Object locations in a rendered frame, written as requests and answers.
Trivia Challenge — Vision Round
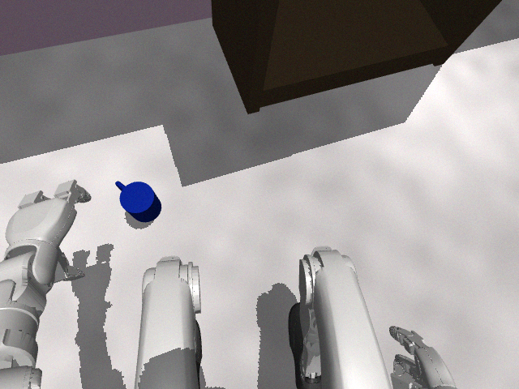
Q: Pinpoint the bookshelf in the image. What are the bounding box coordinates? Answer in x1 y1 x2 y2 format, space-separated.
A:
212 0 502 114

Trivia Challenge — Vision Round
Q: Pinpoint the mug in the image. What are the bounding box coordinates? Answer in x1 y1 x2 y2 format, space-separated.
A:
115 182 161 222

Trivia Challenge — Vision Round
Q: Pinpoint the left robot arm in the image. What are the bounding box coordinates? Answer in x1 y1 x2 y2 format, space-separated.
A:
0 240 59 389

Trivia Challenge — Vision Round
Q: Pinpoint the left robot hand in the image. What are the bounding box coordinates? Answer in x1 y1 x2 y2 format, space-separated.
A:
6 179 91 283

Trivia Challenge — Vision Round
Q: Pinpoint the right robot foot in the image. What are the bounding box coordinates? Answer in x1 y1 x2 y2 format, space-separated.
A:
288 302 322 389

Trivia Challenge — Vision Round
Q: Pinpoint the right robot hand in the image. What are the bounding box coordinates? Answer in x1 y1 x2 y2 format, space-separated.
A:
389 326 457 389

